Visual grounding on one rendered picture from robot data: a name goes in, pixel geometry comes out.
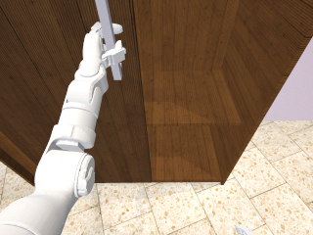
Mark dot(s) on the right robot hand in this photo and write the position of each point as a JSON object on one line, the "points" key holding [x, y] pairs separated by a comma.
{"points": [[243, 231]]}

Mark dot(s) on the robot left forearm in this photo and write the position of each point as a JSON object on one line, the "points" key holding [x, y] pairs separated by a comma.
{"points": [[75, 130]]}

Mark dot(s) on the wardrobe door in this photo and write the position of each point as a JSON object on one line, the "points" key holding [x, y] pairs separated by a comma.
{"points": [[10, 148], [41, 48]]}

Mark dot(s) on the handle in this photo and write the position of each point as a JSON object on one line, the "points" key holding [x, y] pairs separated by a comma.
{"points": [[105, 18]]}

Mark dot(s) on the left robot hand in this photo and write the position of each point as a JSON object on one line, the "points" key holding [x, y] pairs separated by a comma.
{"points": [[93, 46]]}

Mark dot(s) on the left robot upper arm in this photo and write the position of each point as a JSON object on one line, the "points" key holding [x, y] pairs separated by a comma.
{"points": [[62, 178]]}

